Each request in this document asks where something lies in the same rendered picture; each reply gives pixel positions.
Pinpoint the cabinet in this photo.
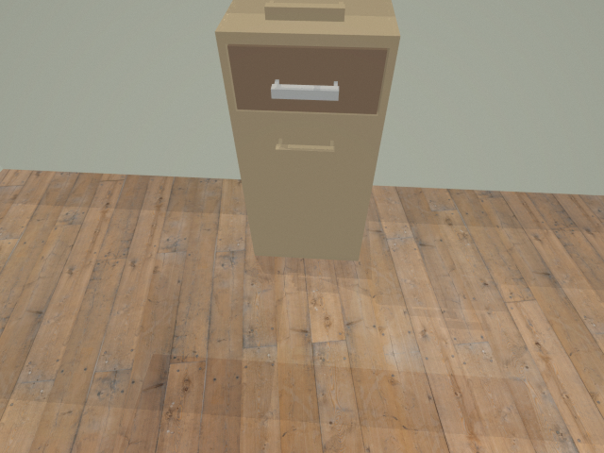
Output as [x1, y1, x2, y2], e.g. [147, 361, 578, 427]
[215, 0, 400, 261]

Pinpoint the drawer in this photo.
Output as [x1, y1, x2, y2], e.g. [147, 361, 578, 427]
[227, 44, 387, 114]

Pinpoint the handle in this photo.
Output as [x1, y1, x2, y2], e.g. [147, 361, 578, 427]
[276, 144, 335, 159]
[264, 3, 345, 22]
[271, 79, 339, 101]

